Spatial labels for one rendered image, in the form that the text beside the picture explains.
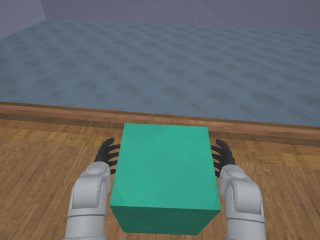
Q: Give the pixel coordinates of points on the carton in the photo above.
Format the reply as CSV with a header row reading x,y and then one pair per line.
x,y
165,180

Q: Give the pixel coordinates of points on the left robot forearm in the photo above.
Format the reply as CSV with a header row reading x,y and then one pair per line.
x,y
88,204

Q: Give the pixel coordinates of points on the right robot hand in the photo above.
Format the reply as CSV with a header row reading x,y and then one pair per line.
x,y
225,157

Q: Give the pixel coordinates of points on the left robot hand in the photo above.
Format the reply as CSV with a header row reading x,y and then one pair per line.
x,y
103,155

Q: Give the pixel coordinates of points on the right robot forearm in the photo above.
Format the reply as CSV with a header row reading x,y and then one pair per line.
x,y
243,205

